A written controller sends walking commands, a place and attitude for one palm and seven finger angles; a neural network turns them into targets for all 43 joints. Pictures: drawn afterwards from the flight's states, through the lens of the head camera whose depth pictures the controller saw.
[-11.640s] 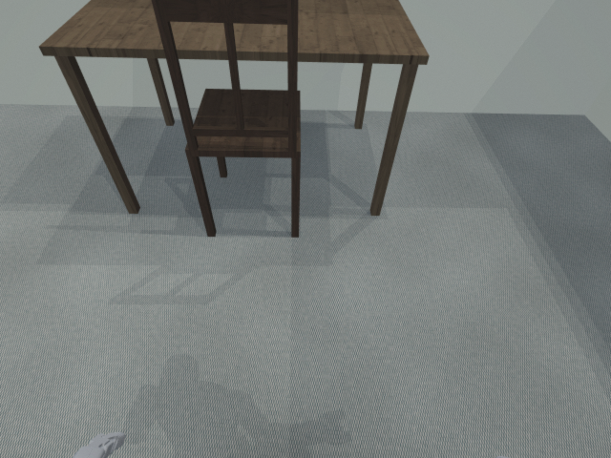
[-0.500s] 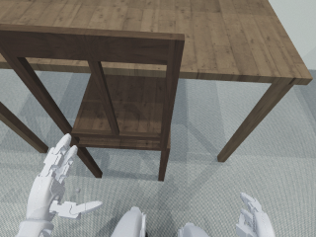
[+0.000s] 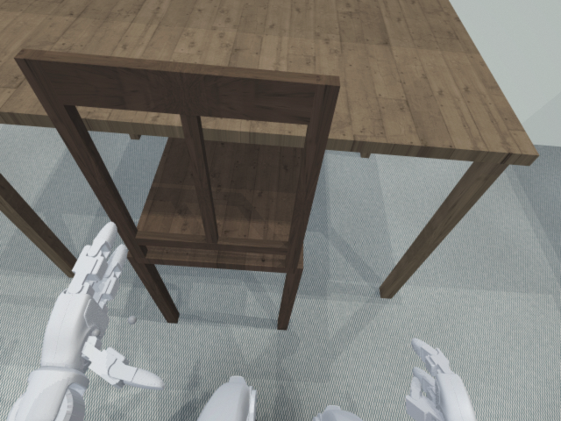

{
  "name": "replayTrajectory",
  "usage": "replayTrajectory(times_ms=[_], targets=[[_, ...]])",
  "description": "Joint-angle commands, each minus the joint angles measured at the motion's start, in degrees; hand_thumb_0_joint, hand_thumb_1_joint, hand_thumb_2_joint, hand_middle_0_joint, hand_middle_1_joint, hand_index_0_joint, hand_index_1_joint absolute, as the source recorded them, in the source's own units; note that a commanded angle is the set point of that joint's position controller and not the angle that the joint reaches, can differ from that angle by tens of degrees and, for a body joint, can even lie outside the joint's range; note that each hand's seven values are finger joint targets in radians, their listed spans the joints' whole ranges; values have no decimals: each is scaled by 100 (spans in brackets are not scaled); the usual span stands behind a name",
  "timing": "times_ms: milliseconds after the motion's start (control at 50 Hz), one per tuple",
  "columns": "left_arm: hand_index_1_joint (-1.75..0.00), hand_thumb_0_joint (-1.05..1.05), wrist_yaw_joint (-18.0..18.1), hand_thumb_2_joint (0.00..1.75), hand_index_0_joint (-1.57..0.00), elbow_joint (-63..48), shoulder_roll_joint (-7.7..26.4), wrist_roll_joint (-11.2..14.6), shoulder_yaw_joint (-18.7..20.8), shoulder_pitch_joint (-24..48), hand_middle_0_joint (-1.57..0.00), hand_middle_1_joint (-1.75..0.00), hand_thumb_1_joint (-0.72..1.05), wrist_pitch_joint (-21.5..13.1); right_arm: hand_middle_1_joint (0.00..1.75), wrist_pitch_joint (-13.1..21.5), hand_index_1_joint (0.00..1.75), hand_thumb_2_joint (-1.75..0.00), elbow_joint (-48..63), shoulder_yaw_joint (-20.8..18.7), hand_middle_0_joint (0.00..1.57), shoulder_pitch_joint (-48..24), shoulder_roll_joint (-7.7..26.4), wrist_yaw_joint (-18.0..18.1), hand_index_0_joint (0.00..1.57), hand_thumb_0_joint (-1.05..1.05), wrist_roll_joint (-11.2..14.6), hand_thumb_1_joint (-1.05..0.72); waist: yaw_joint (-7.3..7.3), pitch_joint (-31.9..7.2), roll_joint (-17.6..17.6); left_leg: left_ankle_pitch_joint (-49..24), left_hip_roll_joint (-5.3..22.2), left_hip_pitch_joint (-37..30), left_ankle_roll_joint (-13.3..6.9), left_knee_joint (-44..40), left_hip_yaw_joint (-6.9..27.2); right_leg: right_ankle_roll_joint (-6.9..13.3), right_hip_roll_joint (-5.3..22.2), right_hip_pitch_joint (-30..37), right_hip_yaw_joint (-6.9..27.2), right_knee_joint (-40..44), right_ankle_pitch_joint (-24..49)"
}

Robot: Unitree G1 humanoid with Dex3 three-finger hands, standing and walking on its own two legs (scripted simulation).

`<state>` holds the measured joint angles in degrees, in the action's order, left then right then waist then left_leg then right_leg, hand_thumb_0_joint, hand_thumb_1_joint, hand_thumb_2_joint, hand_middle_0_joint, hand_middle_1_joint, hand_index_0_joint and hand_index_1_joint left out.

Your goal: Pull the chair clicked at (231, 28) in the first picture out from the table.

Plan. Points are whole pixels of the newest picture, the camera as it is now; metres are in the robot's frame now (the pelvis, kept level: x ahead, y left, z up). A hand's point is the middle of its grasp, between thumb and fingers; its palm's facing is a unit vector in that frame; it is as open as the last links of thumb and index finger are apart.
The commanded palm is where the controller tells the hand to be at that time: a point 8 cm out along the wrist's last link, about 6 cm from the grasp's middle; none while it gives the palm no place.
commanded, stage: raise the hand toward the chair's back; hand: left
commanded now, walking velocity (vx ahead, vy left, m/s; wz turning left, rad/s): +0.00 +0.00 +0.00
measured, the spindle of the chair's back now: (203, 189) +0.47 +0.16 +0.02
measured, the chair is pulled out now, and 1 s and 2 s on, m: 0.00 0.00 0.00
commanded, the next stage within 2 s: aim the fingers beside a spindle in 0.58 s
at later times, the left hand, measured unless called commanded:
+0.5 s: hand (148, 304) +0.25 +0.19 +0.04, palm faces +0.01 -1.00 -0.05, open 16.9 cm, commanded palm +0.23 +0.24 +0.05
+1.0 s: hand (164, 291) +0.27 +0.18 +0.04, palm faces +0.00 -1.00 -0.03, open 16.9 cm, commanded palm +0.26 +0.23 +0.03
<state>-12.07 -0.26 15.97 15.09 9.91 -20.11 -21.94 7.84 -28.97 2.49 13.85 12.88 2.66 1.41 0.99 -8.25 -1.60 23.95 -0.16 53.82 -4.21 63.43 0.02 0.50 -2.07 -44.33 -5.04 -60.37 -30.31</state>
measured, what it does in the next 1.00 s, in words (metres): stands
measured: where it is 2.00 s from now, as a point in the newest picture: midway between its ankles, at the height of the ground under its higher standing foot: outside the picture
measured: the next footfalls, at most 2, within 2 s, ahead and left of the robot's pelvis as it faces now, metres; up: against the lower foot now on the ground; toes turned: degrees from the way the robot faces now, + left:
none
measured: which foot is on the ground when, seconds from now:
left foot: down 0.00-1.00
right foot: down 0.00-1.00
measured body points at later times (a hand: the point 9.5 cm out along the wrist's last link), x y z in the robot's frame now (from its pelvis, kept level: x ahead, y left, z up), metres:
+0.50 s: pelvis +0.01 -0.02 +0.00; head +0.08 +0.00 +0.45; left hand +0.25 +0.24 +0.05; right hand +0.18 -0.26 -0.08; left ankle +0.07 +0.07 -0.66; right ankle -0.01 -0.12 -0.66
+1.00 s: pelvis +0.02 -0.02 +0.00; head +0.09 -0.01 +0.44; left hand +0.27 +0.23 +0.04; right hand +0.19 -0.27 -0.09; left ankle +0.07 +0.07 -0.66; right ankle -0.01 -0.12 -0.66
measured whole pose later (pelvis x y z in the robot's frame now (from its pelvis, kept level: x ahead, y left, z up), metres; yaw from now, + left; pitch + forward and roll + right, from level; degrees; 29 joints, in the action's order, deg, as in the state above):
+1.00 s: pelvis +0.02 -0.02 +0.00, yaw +0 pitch +17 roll -3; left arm -14.4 6.8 14.9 16.1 11.1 -14.4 -24.2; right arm 7.7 -31.3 0.7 13.1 14.0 2.2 1.4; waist 1.7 -9.1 -1.8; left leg 26.3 0.6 55.5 -2.6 64.9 0.4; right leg 2.1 -3.0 -46.3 -5.2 -62.2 -32.8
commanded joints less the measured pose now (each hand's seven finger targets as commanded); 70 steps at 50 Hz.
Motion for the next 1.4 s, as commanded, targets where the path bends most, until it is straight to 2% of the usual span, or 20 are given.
replayTrajectory(times_ms=[0, 40, 140, 240, 300, 360, 420, 500, 540, 620, 680, 780, 880, 920, 980, 1040, 1160, 1260, 1300, 1380], targets=[[-8, 0, 22, 30, -6, -751, 663, 81, 459, 629, -6, -8, -50, -513, 30, 306, 30, -90, 704, -422, 20, -298, 943, 38, 20, 0, 15, -90, 135, -812, -528, 224, 215, -1783, 356, -1351, 820, 124, -44, -645, -9, 764, 234], [-8, 0, -131, 30, -6, -378, 709, 68, 452, 606, -6, -8, -50, -360, 30, 292, 30, -90, 694, -428, 20, -258, 1002, 41, 20, 0, 48, -90, 153, -750, -348, 300, 185, -1610, 309, -1336, 756, 120, -47, -526, 26, 857, 196], [-8, 0, -397, 30, -6, -571, 847, 269, 564, 591, -6, -8, -50, -145, 30, 368, 30, -90, 796, -457, 20, -225, 1022, 104, 20, 0, 117, -90, 63, -1182, -155, -112, 130, -1724, 233, -1308, 579, 98, -38, -7, 125, 1094, 367], [-8, 0, -95, 30, -6, -918, 1036, 262, 842, 672, -6, -8, -50, -501, 30, 455, 30, -90, 630, -471, 20, -245, 920, 90, 20, 0, 46, -90, 8, -1140, -357, -587, 130, -1763, 240, -1160, 497, 120, -32, -29, 138, 1001, 600], [-8, 0, -22, 30, -6, -708, 814, 211, 689, 690, -6, -8, -50, -667, 30, 460, 30, -90, 565, -481, 20, -254, 900, 32, 20, 0, 17, -90, 79, -1037, -417, -646, 141, -1724, 256, -1056, 472, 109, -15, -234, 129, 914, 642], [-8, 0, -145, 30, -6, -329, 693, 184, 557, 592, -6, -8, -50, -584, 30, 414, 30, -90, 566, -500, 20, -233, 948, 2, 20, 0, 36, -90, 123, -973, -233, -617, 130, -1560, 234, -988, 431, 87, -14, -213, 171, 931, 690], [-8, 0, -335, 30, -6, -550, 746, 219, 497, 598, -6, -8, -50, -453, 30, 390, 30, -90, 655, -518, 20, -223, 972, 18, 20, 0, 75, -90, 71, -1285, -405, -919, 119, -1774, 223, -1002, 389, 87, 5, 41, 209, 965, 995], [-8, 0, -343, 30, -6, -837, 864, 278, 647, 634, -6, -8, -50, -400, 30, 366, 30, -90, 657, -532, 20, -211, 930, 52, 20, 0, 77, -90, 71, -1548, -228, -1290, 129, -1931, 194, -946, 369, 54, -8, 229, 212, 954, 1384], [-8, 0, -256, 30, -6, -858, 939, 305, 788, 684, -6, -8, -50, -479, 30, 365, 30, -90, 590, -523, 20, -233, 894, 62, 20, 0, 54, -90, 59, -1438, -180, -1332, 123, -1821, 192, -883, 363, 60, -19, 242, 232, 929, 1452], [-8, 0, -213, 30, -6, -470, 709, 253, 635, 768, -6, -8, -50, -554, 30, 335, 30, -90, 559, -506, 20, -261, 884, 38, 20, 0, 49, -90, 138, -1053, -142, -1003, 120, -1616, 209, -848, 360, 49, -11, -78, 225, 921, 1153], [-8, 0, -301, 30, -6, -338, 640, 190, 473, 797, -6, -8, -50, -468, 30, 304, 30, -90, 596, -496, 20, -238, 920, 30, 20, 0, 54, -90, 147, -1138, -295, -1061, 106, -1628, 199, -816, 334, 54, 12, -54, 253, 884, 1252], [-8, 0, -418, 30, -6, -385, 786, 224, 542, 1106, -6, -8, -50, -412, 30, 287, 30, -90, 610, -506, 20, -205, 967, 56, 20, 0, 58, -90, 152, -1418, -142, -1131, 107, -1580, 178, -707, 324, 29, 19, 60, 326, 842, 1391], [-8, 0, -240, 30, -6, -607, 852, 241, 728, 936, -6, -8, -50, -614, 30, 286, 30, -90, 605, -514, 20, -247, 888, 23, 20, 0, 18, -90, 4, -1680, -279, -1463, 112, -1666, 192, -663, 302, 59, 21, 185, 308, 702, 1665], [-8, 0, -180, 30, -6, -555, 747, 197, 626, 955, -6, -8, -50, -649, 30, 262, 30, -90, 579, -519, 20, -270, 880, -7, 20, 0, 17, -90, 32, -1582, -430, -1471, 120, -1683, 214, -651, 311, 69, 17, 11, 272, 657, 1615], [-8, 0, -154, 30, -6, -272, 594, 111, 405, 1079, -6, -8, -50, -578, 30, 205, 30, -90, 566, -512, 20, -248, 928, -40, 20, 0, 11, -90, 142, -1348, -332, -1187, 134, -1502, 218, -637, 362, 63, 4, -264, 236, 618, 1325], [-8, 0, -185, 30, -6, -17, 552, 100, 337, 1103, -6, -8, -50, -486, 30, 167, 30, -90, 581, -527, 20, -208, 970, -32, 20, 0, 16, -90, 190, -1286, -10, -1000, 140, -1339, 190, -590, 376, 53, -12, -306, 258, 645, 1197], [-8, 0, -1, 30, -6, -582, 659, 61, 359, 1282, -6, -8, -50, -678, 30, 164, 30, -90, 635, -527, 20, -217, 948, -44, 20, 0, -20, -90, 61, -1823, -370, -1257, 161, -1655, 219, -571, 410, 91, 1, -318, 233, 473, 1251], [-8, 0, 231, 30, -6, -256, 582, -69, 339, 1190, -6, -8, -50, -719, 30, 65, 30, -90, 615, -513, 20, -233, 938, -102, 20, 0, -48, -90, 77, -1589, -217, -1058, 174, -1428, 246, -546, 449, 105, -21, -538, 182, 372, 1049], [-8, 0, 220, 30, -6, -31, 454, -92, 203, 1344, -6, -8, -50, -665, 30, 13, 30, -90, 610, -510, 20, -249, 956, -118, 20, 0, -39, -90, 160, -1417, -71, -767, 162, -1247, 235, -506, 427, 85, -21, -664, 211, 411, 861], [-8, 0, 142, 30, -6, -23, 314, -110, -14, 1640, -6, -8, -50, -589, 30, -36, 30, -90, 662, -510, 20, -229, 976, -117, 20, 0, -27, -90, 167, -1596, -184, -703, 159, -1285, 229, -471, 456, 99, -18, -717, 219, 359, 792]])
